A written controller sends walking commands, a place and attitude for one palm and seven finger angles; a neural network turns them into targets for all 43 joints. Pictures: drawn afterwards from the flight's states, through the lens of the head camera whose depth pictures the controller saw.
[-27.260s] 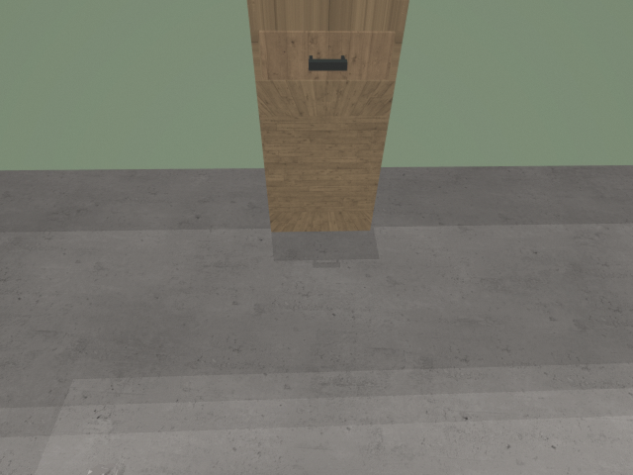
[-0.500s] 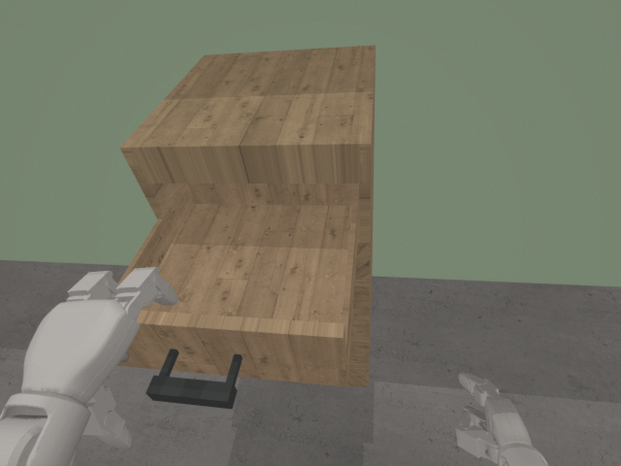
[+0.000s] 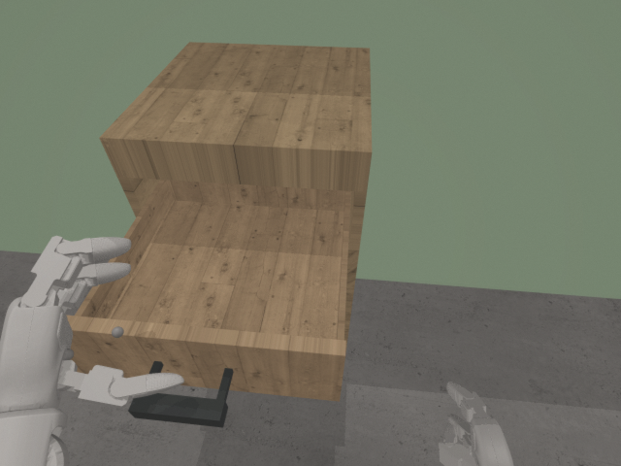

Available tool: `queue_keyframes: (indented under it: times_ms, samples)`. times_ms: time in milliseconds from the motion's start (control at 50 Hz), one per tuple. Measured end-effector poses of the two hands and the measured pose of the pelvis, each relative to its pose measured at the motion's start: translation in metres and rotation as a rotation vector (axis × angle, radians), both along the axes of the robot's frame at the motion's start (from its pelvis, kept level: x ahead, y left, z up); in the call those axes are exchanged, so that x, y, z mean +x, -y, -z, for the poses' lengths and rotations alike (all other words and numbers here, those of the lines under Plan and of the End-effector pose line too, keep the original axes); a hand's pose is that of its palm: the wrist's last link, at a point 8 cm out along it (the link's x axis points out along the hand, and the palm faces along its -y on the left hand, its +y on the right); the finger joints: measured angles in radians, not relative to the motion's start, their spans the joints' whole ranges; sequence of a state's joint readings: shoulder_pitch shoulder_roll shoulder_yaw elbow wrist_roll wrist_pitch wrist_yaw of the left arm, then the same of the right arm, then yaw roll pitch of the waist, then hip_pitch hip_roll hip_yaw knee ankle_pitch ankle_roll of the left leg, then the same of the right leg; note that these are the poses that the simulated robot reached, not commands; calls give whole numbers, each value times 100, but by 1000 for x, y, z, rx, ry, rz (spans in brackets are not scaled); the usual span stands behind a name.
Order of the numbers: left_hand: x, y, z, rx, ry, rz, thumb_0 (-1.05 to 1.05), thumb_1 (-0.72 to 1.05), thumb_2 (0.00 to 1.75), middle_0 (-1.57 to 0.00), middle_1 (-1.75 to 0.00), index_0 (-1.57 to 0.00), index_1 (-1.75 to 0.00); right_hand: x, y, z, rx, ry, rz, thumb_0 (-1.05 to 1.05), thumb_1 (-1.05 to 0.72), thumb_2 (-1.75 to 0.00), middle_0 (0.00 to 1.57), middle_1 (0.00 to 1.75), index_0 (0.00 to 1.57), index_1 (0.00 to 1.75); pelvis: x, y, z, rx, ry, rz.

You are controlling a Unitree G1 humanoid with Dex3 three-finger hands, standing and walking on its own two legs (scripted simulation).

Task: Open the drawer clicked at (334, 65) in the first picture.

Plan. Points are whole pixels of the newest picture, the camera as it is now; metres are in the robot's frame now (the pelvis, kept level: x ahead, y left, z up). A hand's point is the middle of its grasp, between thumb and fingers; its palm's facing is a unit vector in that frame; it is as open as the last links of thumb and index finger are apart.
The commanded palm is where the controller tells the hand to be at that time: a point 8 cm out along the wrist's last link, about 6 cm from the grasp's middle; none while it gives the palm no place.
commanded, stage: draw the hand back to the body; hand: left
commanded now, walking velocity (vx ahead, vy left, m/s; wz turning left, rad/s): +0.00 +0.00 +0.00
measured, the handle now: (185, 390) +0.20 +0.19 -0.01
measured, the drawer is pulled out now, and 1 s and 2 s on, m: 0.30 0.30 0.30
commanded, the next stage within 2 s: step back with the hand held close in 0.72 s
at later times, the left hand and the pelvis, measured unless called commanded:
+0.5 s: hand (86, 331) +0.19 +0.24 +0.17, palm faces +0.40 -0.81 -0.42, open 8.8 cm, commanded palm +0.14 +0.28 +0.19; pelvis +0.01 +0.00 +0.00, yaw +0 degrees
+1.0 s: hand (90, 337) +0.18 +0.23 +0.17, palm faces +0.36 -0.80 -0.48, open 7.5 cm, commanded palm +0.11 +0.27 +0.19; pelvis -0.01 -0.01 +0.00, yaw +1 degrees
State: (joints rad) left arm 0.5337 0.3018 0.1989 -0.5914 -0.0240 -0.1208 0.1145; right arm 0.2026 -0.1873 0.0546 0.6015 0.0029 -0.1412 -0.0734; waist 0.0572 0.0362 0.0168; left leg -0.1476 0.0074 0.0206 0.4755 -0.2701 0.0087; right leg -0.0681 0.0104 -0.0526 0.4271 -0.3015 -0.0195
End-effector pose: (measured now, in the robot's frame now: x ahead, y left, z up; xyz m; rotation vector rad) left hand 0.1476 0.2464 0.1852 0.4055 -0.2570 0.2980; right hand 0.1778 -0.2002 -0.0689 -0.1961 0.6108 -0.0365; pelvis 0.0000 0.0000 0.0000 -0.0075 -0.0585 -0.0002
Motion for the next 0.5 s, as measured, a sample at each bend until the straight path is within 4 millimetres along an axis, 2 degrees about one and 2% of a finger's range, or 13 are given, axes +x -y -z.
queue_keyframes:
  times_ms: [160, 500]
  samples:
    - [9, -13, -2, 36, -46, -10, 0, -3, 50, -28, -89, -27, -89, 5, 5, 4, 3, -31, 25, 1, -90, -90, 20, 30, 20, 30, 7, -3, -1, -1, -16, 7]
    - [-3, -28, 1, 45, -97, -126, 1, 55, 76, -24, -52, -23, -51, 21, 10, 3, 8, -31, 18, 1, -91, -90, 20, 30, 20, 30, 7, 2, -3, 2, -16, -7]
